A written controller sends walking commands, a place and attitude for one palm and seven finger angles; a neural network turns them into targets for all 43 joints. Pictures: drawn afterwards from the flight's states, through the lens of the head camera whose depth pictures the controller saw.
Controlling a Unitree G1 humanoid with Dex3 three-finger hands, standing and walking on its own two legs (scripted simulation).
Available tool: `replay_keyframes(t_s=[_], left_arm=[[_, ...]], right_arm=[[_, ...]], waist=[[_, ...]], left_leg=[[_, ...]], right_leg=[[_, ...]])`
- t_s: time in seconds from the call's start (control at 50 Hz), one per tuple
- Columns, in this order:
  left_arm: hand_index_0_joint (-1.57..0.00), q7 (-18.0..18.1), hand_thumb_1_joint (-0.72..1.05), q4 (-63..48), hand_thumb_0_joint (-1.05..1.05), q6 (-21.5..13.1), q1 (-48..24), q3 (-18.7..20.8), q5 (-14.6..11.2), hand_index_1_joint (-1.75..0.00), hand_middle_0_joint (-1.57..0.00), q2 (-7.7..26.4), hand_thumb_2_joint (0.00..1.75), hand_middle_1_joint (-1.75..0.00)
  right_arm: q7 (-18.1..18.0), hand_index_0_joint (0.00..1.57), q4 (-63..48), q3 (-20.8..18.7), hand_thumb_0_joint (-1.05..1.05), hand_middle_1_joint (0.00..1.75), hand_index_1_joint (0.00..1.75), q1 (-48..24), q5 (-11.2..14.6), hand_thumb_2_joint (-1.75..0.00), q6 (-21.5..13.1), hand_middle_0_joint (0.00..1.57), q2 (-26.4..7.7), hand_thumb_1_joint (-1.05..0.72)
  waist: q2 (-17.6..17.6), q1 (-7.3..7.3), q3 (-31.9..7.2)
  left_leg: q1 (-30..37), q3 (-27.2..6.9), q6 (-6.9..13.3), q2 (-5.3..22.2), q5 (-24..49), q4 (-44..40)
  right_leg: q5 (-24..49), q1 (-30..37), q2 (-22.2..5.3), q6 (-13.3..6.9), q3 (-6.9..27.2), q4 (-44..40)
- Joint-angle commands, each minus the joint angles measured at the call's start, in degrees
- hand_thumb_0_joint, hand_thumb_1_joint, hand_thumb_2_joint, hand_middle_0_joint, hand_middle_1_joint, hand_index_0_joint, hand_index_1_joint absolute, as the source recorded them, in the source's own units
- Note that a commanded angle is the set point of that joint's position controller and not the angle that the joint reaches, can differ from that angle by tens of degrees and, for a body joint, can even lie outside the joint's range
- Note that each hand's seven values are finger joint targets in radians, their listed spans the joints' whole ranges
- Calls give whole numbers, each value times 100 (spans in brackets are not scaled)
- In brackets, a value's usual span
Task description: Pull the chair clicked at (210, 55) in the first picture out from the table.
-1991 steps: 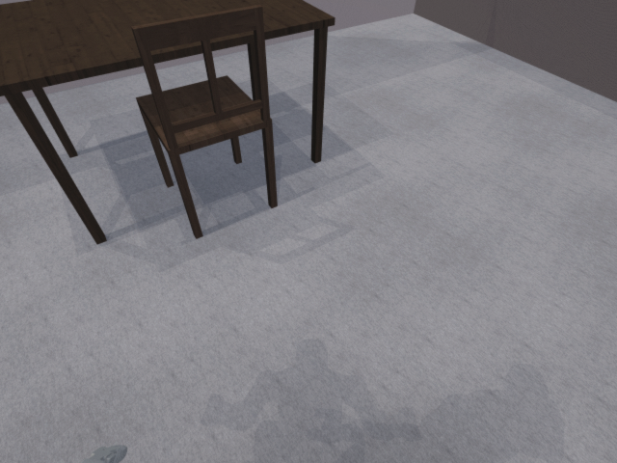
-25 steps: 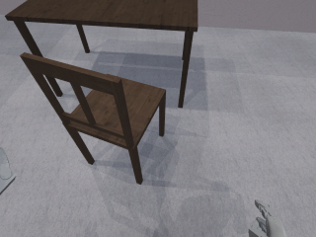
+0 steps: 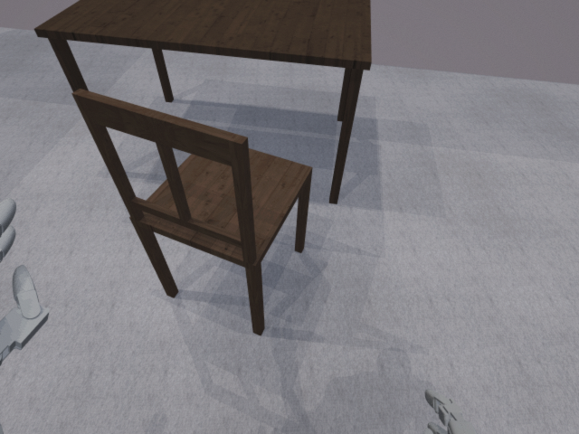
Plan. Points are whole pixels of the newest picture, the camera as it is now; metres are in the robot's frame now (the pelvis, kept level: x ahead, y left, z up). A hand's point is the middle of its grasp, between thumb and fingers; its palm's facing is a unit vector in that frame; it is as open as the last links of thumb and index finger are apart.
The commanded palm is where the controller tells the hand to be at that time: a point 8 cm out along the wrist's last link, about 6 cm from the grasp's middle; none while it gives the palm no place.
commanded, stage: stop stepping back and stand still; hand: left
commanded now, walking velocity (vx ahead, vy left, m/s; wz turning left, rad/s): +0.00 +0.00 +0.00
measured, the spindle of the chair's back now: (175, 183) +0.64 +0.30 -0.10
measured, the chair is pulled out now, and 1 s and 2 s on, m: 0.47 0.47 0.47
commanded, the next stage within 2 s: let the arm hang, fingers relaxed in 0.40 s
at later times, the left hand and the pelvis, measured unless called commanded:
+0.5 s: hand (45, 297) +0.22 +0.27 +0.15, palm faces +0.39 -0.80 -0.46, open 7.4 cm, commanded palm none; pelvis +0.02 +0.01 +0.00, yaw +0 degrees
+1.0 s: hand out of the picture +0.03 +0.18 -0.17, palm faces +0.04 -0.98 -0.21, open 7.1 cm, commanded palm none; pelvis +0.01 -0.01 +0.00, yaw +1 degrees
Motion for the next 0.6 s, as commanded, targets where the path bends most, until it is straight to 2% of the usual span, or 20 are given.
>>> replay_keyframes(t_s=[0.0,0.06,0.12,0.26,0.28,0.44,0.46,0.48,0.5,0.52,0.54,0.58], left_arm=[[-20,101,90,-1566,0,-479,30,884,-45,-30,-20,1242,90,-30],[-20,76,90,-1320,0,-479,382,924,-102,-30,-20,1171,90,-30],[-20,60,90,-1198,0,-497,442,949,-139,-30,-20,1151,90,-30],[-20,15,90,-1277,0,-472,188,836,-151,-30,-20,1166,90,-30],[-20,16,90,-1338,0,-470,146,827,-144,-30,-20,1173,90,-30],[-20,43,90,-1405,0,-424,-5,797,-130,-30,-20,1163,90,-30],[-20,36,90,-1349,0,-406,6,826,-142,-30,-20,1188,90,-30],[-20,-807,90,3090,0,469,-609,-1686,411,-30,-20,93,90,-30],[-20,-934,90,3354,0,890,-476,-1521,393,-30,-20,-195,90,-30],[-20,-957,90,3332,0,1024,-454,-1578,391,-30,-20,-329,90,-30],[-20,-966,90,3567,0,1023,-638,-1636,381,-30,-20,-404,90,-30],[-20,-974,90,4082,0,998,-1004,-1718,393,-30,-20,-352,90,-30]], right_arm=[[-29,20,-960,-344,0,30,30,-690,29,-90,-434,20,-788,-90],[-7,20,-932,-382,0,30,30,-651,42,-90,-379,20,-793,-90],[-4,20,-933,-405,0,30,30,-668,65,-90,-297,20,-812,-90],[-71,20,-983,-411,0,30,30,-732,69,-90,-216,20,-860,-90],[-77,20,-1000,-410,0,30,30,-750,66,-90,-225,20,-854,-90],[-96,20,-1042,-407,0,30,30,-736,50,-90,-190,20,-845,-90],[-107,20,-1033,-408,0,30,30,-746,41,-90,-181,20,-850,-90],[434,20,198,-671,0,30,30,-1002,69,-90,-387,20,-1708,-90],[416,20,304,-682,0,30,30,-461,-19,-90,-97,20,-1360,-90],[393,20,250,-628,0,30,30,-339,-45,-90,14,20,-1262,-90],[393,20,296,-556,0,30,30,-331,-96,-90,61,20,-1166,-90],[368,20,292,-471,0,30,30,-337,-150,-90,166,20,-1139,-90]], waist=[[679,28,-621],[462,-7,-677],[367,-33,-655],[523,-21,-572],[435,-13,-582],[548,-5,-691],[479,-6,-677],[324,-243,183],[301,-148,-327],[379,-154,-299],[308,-103,-412],[-486,-36,-562]], left_leg=[[-609,-625,54,634,462,-695],[-561,-540,-49,553,807,-533],[-461,-500,-87,545,1137,-474],[-261,-471,-98,571,1386,-562],[-227,-467,-92,577,1409,-549],[-47,-377,-102,496,1454,-451],[-38,-388,-119,485,1473,-450],[-469,-511,-31,458,2092,454],[-124,-457,-39,558,2121,366],[-130,-467,11,604,1852,326],[-354,-690,140,700,1585,222],[-374,-866,246,735,1970,206]], right_leg=[[834,1077,-263,66,450,-133],[1237,1146,-316,22,470,-193],[1549,1115,-312,18,470,-173],[1539,940,-233,67,381,-142],[1576,947,-227,78,384,-128],[1795,995,-261,53,470,-232],[1810,973,-260,45,478,-269],[2224,-46,-596,-72,154,519],[1710,-161,-594,-151,460,330],[1261,-240,-552,-120,372,325],[764,-264,-472,-115,297,537],[959,25,-410,-110,291,610]])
